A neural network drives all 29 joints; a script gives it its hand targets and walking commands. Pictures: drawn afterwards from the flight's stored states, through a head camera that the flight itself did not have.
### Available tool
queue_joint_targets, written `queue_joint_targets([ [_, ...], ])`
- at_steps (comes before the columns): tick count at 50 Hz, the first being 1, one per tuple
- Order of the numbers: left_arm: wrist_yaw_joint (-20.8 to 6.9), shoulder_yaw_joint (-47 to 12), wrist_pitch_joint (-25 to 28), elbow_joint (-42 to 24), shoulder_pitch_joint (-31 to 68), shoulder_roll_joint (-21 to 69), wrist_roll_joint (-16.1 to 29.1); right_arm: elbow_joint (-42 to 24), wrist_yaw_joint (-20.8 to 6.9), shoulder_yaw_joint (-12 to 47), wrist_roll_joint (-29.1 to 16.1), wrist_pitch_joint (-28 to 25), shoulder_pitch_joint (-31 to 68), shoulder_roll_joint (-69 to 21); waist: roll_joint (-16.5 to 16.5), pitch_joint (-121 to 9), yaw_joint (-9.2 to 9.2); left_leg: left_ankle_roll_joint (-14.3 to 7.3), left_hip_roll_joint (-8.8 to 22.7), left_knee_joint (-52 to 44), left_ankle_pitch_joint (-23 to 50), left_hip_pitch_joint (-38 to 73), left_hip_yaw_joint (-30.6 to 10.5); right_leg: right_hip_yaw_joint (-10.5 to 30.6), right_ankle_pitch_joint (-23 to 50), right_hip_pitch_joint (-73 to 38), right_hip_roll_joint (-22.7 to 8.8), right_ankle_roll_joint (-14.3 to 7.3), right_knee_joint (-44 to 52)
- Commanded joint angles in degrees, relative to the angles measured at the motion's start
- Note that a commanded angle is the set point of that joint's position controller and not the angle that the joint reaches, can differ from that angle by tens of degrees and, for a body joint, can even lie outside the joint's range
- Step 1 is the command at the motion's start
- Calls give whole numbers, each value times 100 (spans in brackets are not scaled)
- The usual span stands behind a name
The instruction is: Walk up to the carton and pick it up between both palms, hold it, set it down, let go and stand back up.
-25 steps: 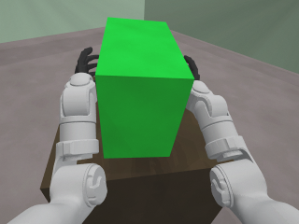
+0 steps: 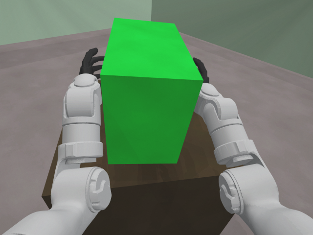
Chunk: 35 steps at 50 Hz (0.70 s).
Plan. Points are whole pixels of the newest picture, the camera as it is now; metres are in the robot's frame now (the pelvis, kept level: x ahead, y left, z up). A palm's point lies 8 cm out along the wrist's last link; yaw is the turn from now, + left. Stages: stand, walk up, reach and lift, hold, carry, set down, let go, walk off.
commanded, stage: hold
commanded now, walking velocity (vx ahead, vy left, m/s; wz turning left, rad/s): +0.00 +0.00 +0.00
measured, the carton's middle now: (144, 87) +0.42 +0.00 +0.21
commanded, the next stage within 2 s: none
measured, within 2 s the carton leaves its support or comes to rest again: neither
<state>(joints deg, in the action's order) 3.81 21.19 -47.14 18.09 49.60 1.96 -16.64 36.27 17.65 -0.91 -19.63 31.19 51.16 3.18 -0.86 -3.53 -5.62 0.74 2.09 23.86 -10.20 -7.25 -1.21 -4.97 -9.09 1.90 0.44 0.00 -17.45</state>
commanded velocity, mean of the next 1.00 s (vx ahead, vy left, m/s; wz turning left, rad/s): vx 0.00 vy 0.00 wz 0.00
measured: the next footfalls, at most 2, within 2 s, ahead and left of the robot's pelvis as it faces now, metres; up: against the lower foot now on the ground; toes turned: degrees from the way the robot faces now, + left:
none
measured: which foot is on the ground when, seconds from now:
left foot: down 0.00-1.00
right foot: down 0.00-1.00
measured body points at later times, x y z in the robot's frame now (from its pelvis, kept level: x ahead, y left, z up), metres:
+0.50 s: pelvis +0.01 +0.00 +0.00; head -0.06 +0.03 +0.44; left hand +0.39 +0.14 +0.25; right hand +0.38 -0.13 +0.24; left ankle +0.04 +0.12 -0.75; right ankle +0.01 -0.12 -0.75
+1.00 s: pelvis +0.01 +0.00 +0.00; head -0.06 +0.01 +0.44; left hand +0.39 +0.14 +0.25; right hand +0.38 -0.13 +0.24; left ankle +0.04 +0.12 -0.75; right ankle +0.01 -0.12 -0.75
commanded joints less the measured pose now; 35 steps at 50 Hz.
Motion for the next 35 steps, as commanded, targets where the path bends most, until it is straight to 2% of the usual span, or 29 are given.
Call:
queue_joint_targets([
  [1, -916, -2954, 436, -629, 4408, 3731, 1109, -2291, -543, 1976, -799, -383, 5601, -3934, 388, -2638, -59, 167, -537, -178, 1282, 894, 88, 240, 1079, -583, 455, 321, 148],
  [2, -916, -2940, 435, -723, 4354, 3695, 1043, -2239, -508, 2003, -796, -353, 5494, -3907, 372, -2635, -62, 197, -553, -153, 1456, 973, 82, 242, 1239, -639, 465, 333, 128],
  [3, -894, -2912, 343, -534, 4078, 3502, 1011, -2668, -442, 2128, -895, -406, 5830, -4007, 288, -2827, 143, 79, -520, -111, 1327, 1102, -4, 322, 1180, -527, 421, 346, 212],
  [4, -872, -2951, 319, -536, 4067, 3492, 1024, -2551, -405, 2069, -881, -360, 5648, -3912, 254, -2622, 13, 90, -488, -179, 1264, 1071, 28, 307, 1118, -397, 444, 350, 216],
  [5, -880, -2898, 294, -582, 4066, 3497, 983, -2469, -398, 2051, -856, -355, 5594, -3939, 237, -2486, 59, 86, -494, -205, 1231, 1022, 42, 275, 1024, -409, 435, 360, 208],
  [8, -899, -2935, 246, -690, 4117, 3541, 983, -2397, -427, 1956, -816, -325, 5490, -3895, 321, -2329, 35, 116, -460, -268, 1136, 1000, 52, 278, 780, -330, 435, 323, 248],
  [17, -878, -3307, 176, -1165, 4122, 3654, 1134, -2655, -399, 2022, -877, -258, 5376, -3873, 545, -2466, -118, 281, -427, -133, 1512, 1160, 30, 263, 1115, -401, 465, 296, 157],
  [32, -932, -3290, 49, -1311, 3878, 3571, 983, -2819, -396, 2125, -833, -239, 5287, -3818, 456, -2360, -37, 258, -419, -159, 1629, 1224, 41, 241, 1230, -544, 493, 303, 135],
  [33, -979, -2950, 61, -917, 4115, 3524, 858, -2273, -448, 1796, -625, -175, 5292, -3607, 456, -1761, -52, 249, -462, -247, 1272, 950, 86, 178, 766, -300, 501, 288, 220],
  [35, -980, -3160, 182, -1166, 4421, 3693, 1000, -2131, -567, 1784, -639, -245, 5282, -3751, 590, -2116, -92, 298, -415, -274, 1273, 998, 58, 122, 623, -332, 548, 225, 151],
])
